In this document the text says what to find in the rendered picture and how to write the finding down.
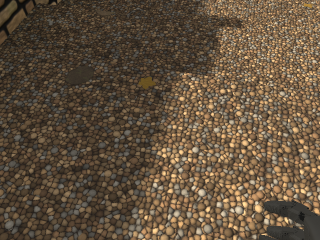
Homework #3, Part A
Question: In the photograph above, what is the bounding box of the robot right hand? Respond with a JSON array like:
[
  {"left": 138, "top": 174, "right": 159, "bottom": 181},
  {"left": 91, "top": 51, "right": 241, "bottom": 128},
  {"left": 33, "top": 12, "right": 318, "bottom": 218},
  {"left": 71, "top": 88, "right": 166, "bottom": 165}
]
[{"left": 258, "top": 200, "right": 320, "bottom": 240}]

